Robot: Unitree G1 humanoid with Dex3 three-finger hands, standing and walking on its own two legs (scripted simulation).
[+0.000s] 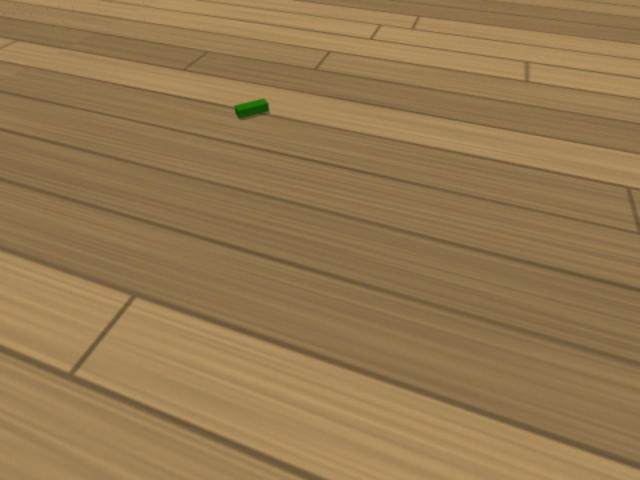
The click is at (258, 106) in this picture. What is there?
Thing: lying carton
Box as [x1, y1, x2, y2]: [235, 99, 268, 118]
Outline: 267,102 264,99 260,99 235,105 235,111 239,118 267,111
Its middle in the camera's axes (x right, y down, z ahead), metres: -0.42 -0.83 +2.39
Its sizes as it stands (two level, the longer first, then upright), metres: 0.196 0.066 0.053
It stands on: the floor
